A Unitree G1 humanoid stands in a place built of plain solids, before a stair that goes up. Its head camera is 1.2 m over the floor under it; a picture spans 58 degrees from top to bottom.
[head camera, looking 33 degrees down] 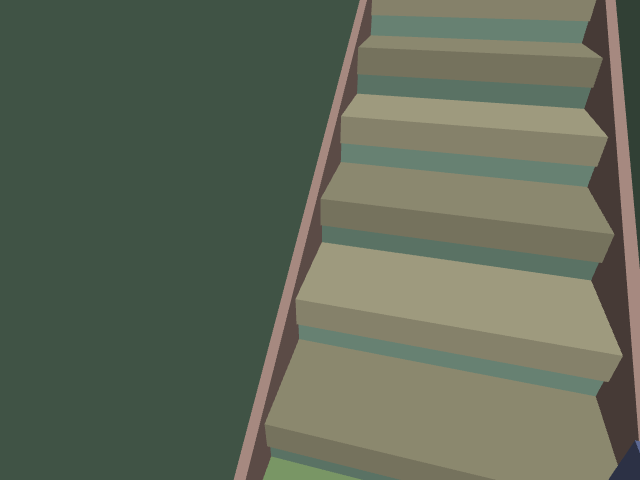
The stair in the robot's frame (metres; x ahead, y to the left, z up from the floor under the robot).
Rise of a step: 0.18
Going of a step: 0.29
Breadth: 0.86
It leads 15 degrees to the right of straight ahead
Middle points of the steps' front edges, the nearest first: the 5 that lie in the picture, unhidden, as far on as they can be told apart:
0.58 -0.26 0.18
0.86 -0.34 0.36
1.14 -0.42 0.55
1.43 -0.49 0.73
1.71 -0.56 0.91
